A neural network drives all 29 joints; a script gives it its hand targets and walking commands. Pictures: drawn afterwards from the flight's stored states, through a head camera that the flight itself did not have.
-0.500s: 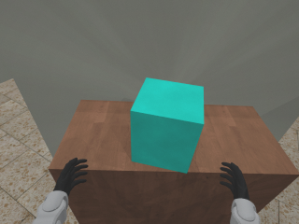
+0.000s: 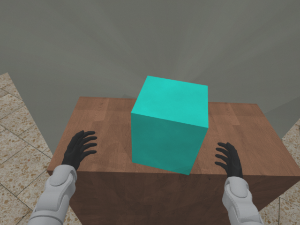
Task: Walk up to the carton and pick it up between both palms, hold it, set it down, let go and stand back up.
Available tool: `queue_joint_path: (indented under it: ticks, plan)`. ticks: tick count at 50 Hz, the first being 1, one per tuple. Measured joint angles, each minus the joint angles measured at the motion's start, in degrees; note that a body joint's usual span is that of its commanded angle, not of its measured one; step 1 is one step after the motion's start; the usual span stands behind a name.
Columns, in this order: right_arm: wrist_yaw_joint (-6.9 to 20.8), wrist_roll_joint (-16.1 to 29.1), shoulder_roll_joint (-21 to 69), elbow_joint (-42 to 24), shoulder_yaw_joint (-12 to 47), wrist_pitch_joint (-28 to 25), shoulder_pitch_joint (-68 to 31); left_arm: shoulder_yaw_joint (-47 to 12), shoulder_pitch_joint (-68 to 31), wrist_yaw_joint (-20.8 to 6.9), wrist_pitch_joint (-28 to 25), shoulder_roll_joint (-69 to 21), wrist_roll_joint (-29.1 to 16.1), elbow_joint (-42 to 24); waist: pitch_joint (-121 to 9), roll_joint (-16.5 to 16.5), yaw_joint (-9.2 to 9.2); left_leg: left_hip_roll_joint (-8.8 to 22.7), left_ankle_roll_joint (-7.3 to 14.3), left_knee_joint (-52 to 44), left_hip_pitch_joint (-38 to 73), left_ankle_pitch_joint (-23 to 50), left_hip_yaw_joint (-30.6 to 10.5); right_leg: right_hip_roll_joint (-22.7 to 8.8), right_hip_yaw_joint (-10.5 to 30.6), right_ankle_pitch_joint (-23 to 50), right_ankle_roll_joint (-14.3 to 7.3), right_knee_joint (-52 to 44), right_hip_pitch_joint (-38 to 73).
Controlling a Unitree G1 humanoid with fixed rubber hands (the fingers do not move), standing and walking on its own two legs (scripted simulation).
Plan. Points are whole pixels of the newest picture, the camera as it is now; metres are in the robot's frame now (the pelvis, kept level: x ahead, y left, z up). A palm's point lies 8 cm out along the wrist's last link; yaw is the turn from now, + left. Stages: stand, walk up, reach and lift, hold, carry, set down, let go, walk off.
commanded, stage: reach and lift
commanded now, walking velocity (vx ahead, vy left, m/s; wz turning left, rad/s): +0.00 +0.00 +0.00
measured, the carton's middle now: (168, 125) +0.44 -0.04 +0.01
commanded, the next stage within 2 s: none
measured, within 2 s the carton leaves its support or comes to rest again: neither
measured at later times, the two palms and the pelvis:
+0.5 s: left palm (82, 133) +0.34 +0.22 +0.07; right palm (226, 146) +0.31 -0.19 +0.06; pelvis +0.04 +0.00 +0.01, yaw +0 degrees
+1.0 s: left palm (93, 102) +0.40 +0.19 +0.14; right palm (225, 120) +0.36 -0.19 +0.12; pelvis +0.03 +0.00 +0.02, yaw +0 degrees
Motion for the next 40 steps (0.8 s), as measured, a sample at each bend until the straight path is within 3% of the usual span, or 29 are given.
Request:
queue_joint_path:
  ticks: [15,26,40]
  plan:
    - [-1.38,1.15,0.0,-0.01,0.0,1.96,-4.54,0.0,-4.96,0.0,5.94,0.0,0.11,-0.18,-0.95,0.0,0.0,-0.14,0.0,-3.01,0.0,-0.05,0.12,0.0,0.0,-0.01,0.48,-3.02,0.01]
    - [-2.02,3.01,0.0,-0.02,0.0,1.96,-6.92,0.0,-7.29,0.0,11.41,0.0,0.44,-4.46,-2.17,0.0,-0.23,-0.14,-0.09,-4.65,0.0,-0.06,0.18,0.09,0.0,0.03,0.54,-4.76,0.05]
    - [-2.49,3.03,-0.03,0.0,0.0,5.73,-15.96,0.0,-16.89,0.0,18.09,0.0,3.16,-4.47,-1.71,0.0,-1.66,-0.14,-0.09,-6.68,0.04,1.28,0.22,0.24,0.0,1.85,0.7,-7.57,0.42]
